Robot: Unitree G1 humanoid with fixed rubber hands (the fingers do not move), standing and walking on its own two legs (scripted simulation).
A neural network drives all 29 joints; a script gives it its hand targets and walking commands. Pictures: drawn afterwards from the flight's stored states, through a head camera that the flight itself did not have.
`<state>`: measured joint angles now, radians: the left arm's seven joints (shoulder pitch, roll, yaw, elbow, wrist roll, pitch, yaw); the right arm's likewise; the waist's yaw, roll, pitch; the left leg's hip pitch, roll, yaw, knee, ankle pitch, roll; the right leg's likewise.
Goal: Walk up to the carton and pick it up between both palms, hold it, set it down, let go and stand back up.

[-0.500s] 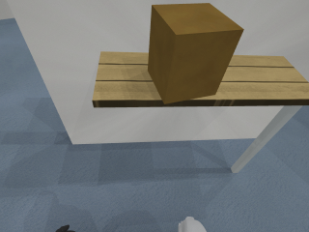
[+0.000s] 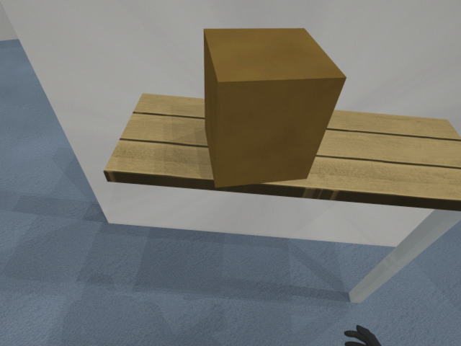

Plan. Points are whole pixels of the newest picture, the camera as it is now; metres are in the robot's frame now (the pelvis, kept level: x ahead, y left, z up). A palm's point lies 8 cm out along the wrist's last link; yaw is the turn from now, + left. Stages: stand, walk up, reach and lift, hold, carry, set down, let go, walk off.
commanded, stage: walk up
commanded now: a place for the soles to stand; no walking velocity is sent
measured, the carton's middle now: (259, 109) +0.56 -0.01 +0.13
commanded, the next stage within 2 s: none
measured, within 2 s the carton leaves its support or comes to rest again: neither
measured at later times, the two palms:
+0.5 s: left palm out of the picture +0.06 +0.26 -0.10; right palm out of the picture +0.12 -0.26 -0.09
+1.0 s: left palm out of the picture +0.04 +0.28 -0.11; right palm out of the picture +0.13 -0.24 -0.09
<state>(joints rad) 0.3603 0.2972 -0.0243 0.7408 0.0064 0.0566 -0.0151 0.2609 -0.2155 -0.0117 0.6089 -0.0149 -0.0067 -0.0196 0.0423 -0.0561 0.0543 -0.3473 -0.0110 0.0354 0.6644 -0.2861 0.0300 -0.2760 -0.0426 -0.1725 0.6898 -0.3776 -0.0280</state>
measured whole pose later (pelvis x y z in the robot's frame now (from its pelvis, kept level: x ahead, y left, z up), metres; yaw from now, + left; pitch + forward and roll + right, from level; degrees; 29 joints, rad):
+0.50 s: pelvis +0.01 -0.01 +0.01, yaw +3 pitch -1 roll -1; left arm 0.34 0.31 -0.02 0.69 0.01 0.04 -0.02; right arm 0.27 -0.24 0.00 0.72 -0.01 0.01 -0.02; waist 0.01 -0.01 0.05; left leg -0.31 -0.01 -0.03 0.57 -0.24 0.00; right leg -0.19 -0.02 -0.24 0.54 -0.33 -0.06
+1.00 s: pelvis +0.02 +0.01 +0.01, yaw +5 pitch -1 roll -1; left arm 0.35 0.31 -0.02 0.74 0.01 0.04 -0.02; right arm 0.30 -0.24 0.00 0.70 -0.01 0.00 -0.02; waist 0.02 -0.01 0.03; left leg -0.32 -0.04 -0.05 0.58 -0.25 0.03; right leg -0.19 -0.05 -0.25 0.55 -0.35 -0.03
